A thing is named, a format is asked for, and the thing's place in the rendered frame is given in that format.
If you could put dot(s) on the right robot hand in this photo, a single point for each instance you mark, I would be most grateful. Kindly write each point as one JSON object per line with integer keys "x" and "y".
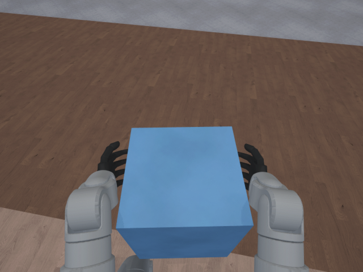
{"x": 256, "y": 161}

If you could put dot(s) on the robot left thigh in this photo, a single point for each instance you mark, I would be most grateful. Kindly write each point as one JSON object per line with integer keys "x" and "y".
{"x": 134, "y": 264}

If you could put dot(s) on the right robot forearm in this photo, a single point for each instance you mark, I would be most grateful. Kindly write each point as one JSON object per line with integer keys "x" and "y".
{"x": 280, "y": 225}

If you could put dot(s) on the left robot hand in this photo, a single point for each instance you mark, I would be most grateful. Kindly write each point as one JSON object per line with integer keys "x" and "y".
{"x": 107, "y": 158}

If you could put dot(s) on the carton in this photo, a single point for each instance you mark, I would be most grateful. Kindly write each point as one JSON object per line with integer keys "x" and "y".
{"x": 183, "y": 193}

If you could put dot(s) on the left robot forearm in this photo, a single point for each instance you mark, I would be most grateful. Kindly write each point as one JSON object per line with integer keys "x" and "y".
{"x": 88, "y": 225}

